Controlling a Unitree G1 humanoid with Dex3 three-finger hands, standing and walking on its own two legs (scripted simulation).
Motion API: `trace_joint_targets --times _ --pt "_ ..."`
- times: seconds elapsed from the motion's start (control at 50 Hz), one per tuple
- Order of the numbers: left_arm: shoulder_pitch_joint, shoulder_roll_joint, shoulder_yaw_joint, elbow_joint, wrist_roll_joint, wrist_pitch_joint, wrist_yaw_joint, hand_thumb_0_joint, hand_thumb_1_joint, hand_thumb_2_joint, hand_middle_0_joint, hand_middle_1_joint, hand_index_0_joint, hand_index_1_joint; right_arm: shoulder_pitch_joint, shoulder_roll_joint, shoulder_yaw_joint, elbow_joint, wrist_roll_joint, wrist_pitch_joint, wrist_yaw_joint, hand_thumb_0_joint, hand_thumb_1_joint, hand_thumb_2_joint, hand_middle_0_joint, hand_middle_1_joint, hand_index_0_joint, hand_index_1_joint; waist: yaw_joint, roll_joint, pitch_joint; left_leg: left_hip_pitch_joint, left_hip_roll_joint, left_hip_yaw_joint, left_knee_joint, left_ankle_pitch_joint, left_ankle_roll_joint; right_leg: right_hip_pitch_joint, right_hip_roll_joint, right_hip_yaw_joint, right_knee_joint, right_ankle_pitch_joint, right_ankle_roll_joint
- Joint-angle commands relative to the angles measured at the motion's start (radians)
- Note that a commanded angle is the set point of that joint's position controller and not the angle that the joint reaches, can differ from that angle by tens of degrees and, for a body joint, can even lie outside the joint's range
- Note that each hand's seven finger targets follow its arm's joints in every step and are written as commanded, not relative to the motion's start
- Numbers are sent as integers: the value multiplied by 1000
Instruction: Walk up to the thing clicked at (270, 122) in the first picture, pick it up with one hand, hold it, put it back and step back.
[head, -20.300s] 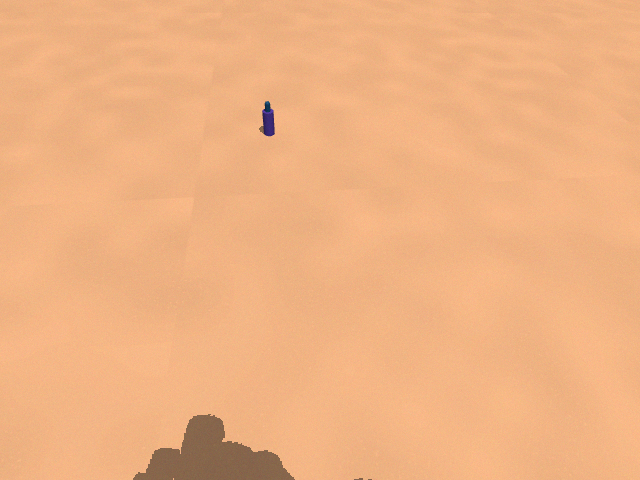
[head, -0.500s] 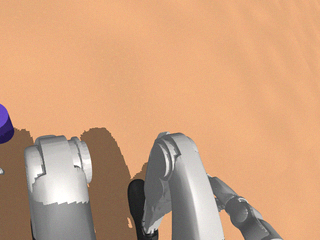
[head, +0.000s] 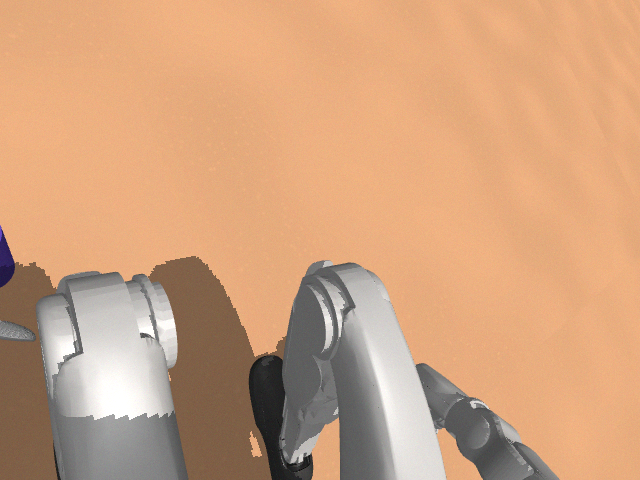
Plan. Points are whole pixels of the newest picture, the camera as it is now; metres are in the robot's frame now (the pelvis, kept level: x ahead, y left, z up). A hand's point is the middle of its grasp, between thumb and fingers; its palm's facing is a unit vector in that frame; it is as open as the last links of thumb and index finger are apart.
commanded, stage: close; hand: left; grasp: from the side
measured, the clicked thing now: out of the picture +0.38 +0.30 -0.17
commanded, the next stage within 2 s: settle in 0.62 s
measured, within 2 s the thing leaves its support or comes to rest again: leaves its support in 1.02 s
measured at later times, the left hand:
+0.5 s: hand out of the picture +0.37 +0.30 -0.16, palm faces +0.35 -0.94 -0.01, open 12.0 cm
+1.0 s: hand out of the picture +0.37 +0.30 -0.15, palm faces +0.34 -0.94 -0.03, open 8.7 cm
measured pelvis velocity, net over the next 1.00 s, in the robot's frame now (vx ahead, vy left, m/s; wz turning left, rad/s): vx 0.00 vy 0.00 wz -0.02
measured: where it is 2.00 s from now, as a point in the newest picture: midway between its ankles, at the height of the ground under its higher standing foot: (203, 474)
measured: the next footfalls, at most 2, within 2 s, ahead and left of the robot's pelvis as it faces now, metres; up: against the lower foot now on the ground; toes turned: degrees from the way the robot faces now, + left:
none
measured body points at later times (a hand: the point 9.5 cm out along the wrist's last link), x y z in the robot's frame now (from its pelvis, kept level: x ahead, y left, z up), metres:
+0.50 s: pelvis +0.00 +0.00 +0.00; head +0.20 +0.19 +0.35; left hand +0.35 +0.35 -0.15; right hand +0.21 -0.23 -0.03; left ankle +0.09 +0.13 -0.24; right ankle +0.13 -0.12 -0.24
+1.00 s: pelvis +0.00 +0.00 +0.00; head +0.20 +0.19 +0.36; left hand +0.35 +0.35 -0.15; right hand +0.19 -0.23 -0.03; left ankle +0.09 +0.13 -0.24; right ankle +0.13 -0.12 -0.24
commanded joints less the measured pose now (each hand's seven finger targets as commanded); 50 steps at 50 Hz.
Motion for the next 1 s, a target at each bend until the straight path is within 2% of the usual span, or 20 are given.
trace_joint_targets --times 0.0,0.1,0.2,0.22,0.36,0.4,0.44,0.48,0.52,0.62,0.66,0.68,0.7,0.76,0.8,0.82,0.88,0.94,0.96,0.98 --pt "-190 180 4 -157 0 -78 24 0 -406 138 -174 -159 -184 -143 -23 -333 -122 -39 3 6 -24 0 -901 -896 200 300 200 300 -73 478 -516 349 41 119 -342 14 5 186 22 -110 -201 124 -72" --pt "-194 184 -2 -132 4 -77 34 0 -289 228 -237 -226 -246 -212 -18 -334 -122 -34 2 7 -24 0 -896 -896 200 299 200 299 -76 468 -519 330 38 128 -325 3 10 195 28 -106 -209 124 -72" --pt "-178 154 -26 -112 7 -73 40 0 -165 325 -314 -314 -323 -300 -20 -336 -114 -38 -1 11 -21 0 -890 -895 200 299 200 299 -84 473 -529 377 43 108 -338 61 -1 205 28 -119 -198 166 -70" --pt "-168 183 -3 -99 13 -69 46 0 -135 346 -334 -332 -343 -318 -23 -341 -119 -40 3 14 -22 0 -887 -894 200 299 200 299 -73 473 -520 371 46 102 -345 47 -2 186 26 -122 -192 152 -73" --pt "-191 186 1 -109 17 -80 71 0 72 497 -473 -462 -477 -452 -29 -336 -102 -49 -6 23 -17 0 -885 -895 200 299 200 299 -86 492 -517 376 49 99 -339 63 -4 205 29 -123 -194 165 -72" --pt "-198 216 16 -116 22 -81 79 0 138 552 -515 -516 -520 -505 -19 -337 -102 -43 -7 27 -19 0 -882 -894 200 299 200 299 -81 489 -530 374 48 105 -329 70 0 219 32 -119 -203 172 -71" --pt "-217 186 -22 -114 28 -79 81 0 203 558 -530 -517 -535 -505 -22 -338 -102 -44 -11 28 -19 0 -881 -894 200 299 200 299 -103 481 -509 370 49 104 -328 65 1 209 32 -120 -208 172 -70" --pt "-206 172 -28 -103 24 -83 81 0 228 615 -579 -573 -583 -563 -31 -334 -95 -52 -9 26 -18 0 -877 -893 200 299 200 299 -102 465 -502 365 49 101 -328 44 3 213 33 -125 -214 154 -67" --pt "-211 222 11 -90 30 -86 93 0 264 626 -609 -590 -614 -578 -34 -343 -93 -49 -11 29 -19 0 -879 -893 200 299 200 299 -92 483 -497 371 54 89 -340 43 -2 204 31 -130 -202 151 -68" --pt "-208 229 36 -86 12 -91 105 0 331 731 -730 -707 -732 -699 -39 -346 -86 -54 -10 33 -19 0 -877 -892 200 299 199 299 -91 450 -489 353 55 90 -331 31 5 211 34 -127 -210 146 -66" --pt "-223 263 58 -96 15 -97 107 0 376 779 -786 -759 -788 -752 -34 -346 -81 -56 -12 35 -22 0 -876 -892 200 299 199 299 -91 467 -503 363 57 92 -331 45 4 224 35 -129 -210 152 -67" --pt "-226 252 42 -100 20 -99 103 0 372 787 -807 -780 -810 -771 -42 -342 -80 -57 -12 34 -22 0 -877 -892 200 299 199 299 -91 476 -487 351 57 91 -336 24 4 210 33 -128 -208 137 -68" --pt "-204 253 52 -79 25 -94 102 0 366 820 -839 -819 -842 -812 -33 -345 -88 -53 -11 36 -23 0 -878 -892 200 299 199 299 -90 480 -477 358 58 93 -340 21 3 207 33 -128 -209 136 -68" --pt "-211 274 54 -130 35 -92 101 0 327 971 -941 -996 -937 -1004 -22 -343 -90 -50 -15 39 -25 0 -911 -902 201 300 200 300 -85 505 -505 373 60 94 -344 46 1 219 35 -125 -206 155 -70" --pt "-205 252 30 -162 46 -81 96 0 358 1008 -973 -1030 -968 -1039 -22 -342 -97 -57 -11 42 -24 0 -911 -902 201 300 200 300 -85 526 -512 400 63 93 -355 68 -5 215 31 -124 -200 171 -70" --pt "-194 268 50 -178 47 -75 97 0 351 1025 -987 -1051 -982 -1060 -12 -343 -106 -49 -12 43 -25 0 -912 -903 200 300 200 300 -75 539 -524 409 63 98 -356 74 -5 217 31 -120 -200 177 -71" --pt "-177 257 55 -273 36 -58 101 0 357 1057 -1017 -1092 -1014 -1100 -1 -340 -120 -56 -7 42 -21 0 -910 -902 201 300 200 300 -63 579 -574 433 58 105 -366 85 -10 231 29 -115 -199 186 -74" --pt "-186 221 24 -411 25 -36 102 0 317 1093 -1064 -1157 -1063 -1165 3 -329 -140 -61 9 39 -17 0 -919 -904 200 300 200 300 -51 622 -598 450 58 109 -393 59 -13 202 22 -104 -202 165 -78" --pt "-186 253 54 -466 25 -26 107 0 310 1110 -1078 -1178 -1077 -1186 8 -332 -153 -73 13 37 -19 0 -916 -903 200 300 200 300 -40 642 -630 477 59 112 -399 68 -13 204 22 -99 -204 175 -80" --pt "-165 228 35 -470 26 -8 108 0 319 1117 -1092 -1188 -1092 -1196 19 -325 -160 -62 19 40 -20 0 -918 -904 200 300 200 300 -38 659 -626 476 57 113 -412 59 -15 197 18 -95 -206 168 -81"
